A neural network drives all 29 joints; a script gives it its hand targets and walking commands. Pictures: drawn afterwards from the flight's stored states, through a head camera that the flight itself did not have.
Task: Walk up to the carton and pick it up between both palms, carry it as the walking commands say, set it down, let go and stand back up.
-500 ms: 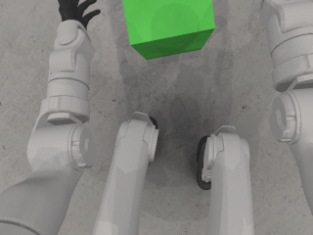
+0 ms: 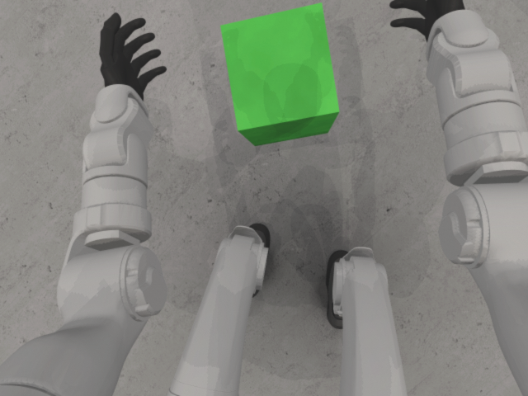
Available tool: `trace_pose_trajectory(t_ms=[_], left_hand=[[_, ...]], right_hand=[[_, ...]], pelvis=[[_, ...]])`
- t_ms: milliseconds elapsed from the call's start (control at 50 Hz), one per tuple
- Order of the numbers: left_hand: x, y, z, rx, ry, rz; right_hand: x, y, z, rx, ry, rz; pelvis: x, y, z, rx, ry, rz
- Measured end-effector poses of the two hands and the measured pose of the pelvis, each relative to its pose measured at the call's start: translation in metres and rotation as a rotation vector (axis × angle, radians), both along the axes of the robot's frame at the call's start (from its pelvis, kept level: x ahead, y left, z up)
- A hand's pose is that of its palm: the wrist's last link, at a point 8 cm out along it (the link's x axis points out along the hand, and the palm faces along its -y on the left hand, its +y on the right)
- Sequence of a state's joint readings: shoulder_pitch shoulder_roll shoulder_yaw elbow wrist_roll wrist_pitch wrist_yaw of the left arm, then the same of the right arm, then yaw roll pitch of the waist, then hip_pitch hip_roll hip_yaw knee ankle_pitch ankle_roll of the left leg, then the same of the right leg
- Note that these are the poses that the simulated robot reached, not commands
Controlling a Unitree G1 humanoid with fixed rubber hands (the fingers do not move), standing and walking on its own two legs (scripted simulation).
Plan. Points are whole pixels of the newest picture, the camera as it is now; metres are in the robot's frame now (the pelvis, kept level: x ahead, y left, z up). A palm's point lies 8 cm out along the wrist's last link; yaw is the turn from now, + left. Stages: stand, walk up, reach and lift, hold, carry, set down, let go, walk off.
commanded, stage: set down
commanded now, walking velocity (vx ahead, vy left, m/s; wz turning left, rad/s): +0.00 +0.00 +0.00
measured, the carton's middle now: (282, 87) +0.59 +0.09 -0.44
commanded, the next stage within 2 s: let go in 0.38 s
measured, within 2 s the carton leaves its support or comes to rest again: neither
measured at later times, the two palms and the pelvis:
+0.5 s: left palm (78, 72) +0.45 +0.26 +0.00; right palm out of the picture +0.56 -0.12 +0.00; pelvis +0.03 +0.00 +0.10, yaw -2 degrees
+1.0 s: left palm out of the picture +0.30 +0.25 +0.11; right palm out of the picture +0.37 -0.17 +0.09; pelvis +0.07 +0.01 +0.18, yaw +0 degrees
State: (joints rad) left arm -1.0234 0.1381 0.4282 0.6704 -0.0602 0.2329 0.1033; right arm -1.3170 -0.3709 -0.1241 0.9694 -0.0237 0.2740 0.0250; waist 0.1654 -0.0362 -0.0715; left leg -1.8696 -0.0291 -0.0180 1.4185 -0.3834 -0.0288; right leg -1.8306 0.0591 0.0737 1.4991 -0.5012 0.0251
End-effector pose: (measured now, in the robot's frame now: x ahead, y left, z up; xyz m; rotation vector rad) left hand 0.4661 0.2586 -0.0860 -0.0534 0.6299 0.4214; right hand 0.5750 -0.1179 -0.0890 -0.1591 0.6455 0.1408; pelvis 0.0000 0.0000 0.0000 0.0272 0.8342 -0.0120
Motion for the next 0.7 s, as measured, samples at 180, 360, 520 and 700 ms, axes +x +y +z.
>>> trace_pose_trajectory(t_ms=[180, 360, 520, 700], left_hand=[[-0.003, 0.003, 0.053, -0.007, -0.009, -0.007], [-0.004, 0.003, 0.083, -0.008, -0.001, -0.017], [-0.017, 0.0, 0.086, 0.026, 0.041, -0.089], [-0.062, 0.002, 0.116, 0.063, 0.116, -0.261]], right_hand=[[0.002, -0.002, 0.055, 0.011, 0.0, -0.008], [0.004, 0.0, 0.089, 0.022, 0.012, -0.013], [-0.016, -0.002, 0.09, -0.029, 0.015, -0.039], [-0.088, -0.021, 0.108, -0.105, 0.031, -0.139]], pelvis=[[0.009, 0.002, 0.05, -0.009, -0.015, -0.005], [0.018, 0.003, 0.087, -0.017, -0.038, -0.009], [0.028, 0.005, 0.107, -0.028, -0.064, -0.003], [0.043, 0.009, 0.136, -0.041, -0.166, 0.009]])
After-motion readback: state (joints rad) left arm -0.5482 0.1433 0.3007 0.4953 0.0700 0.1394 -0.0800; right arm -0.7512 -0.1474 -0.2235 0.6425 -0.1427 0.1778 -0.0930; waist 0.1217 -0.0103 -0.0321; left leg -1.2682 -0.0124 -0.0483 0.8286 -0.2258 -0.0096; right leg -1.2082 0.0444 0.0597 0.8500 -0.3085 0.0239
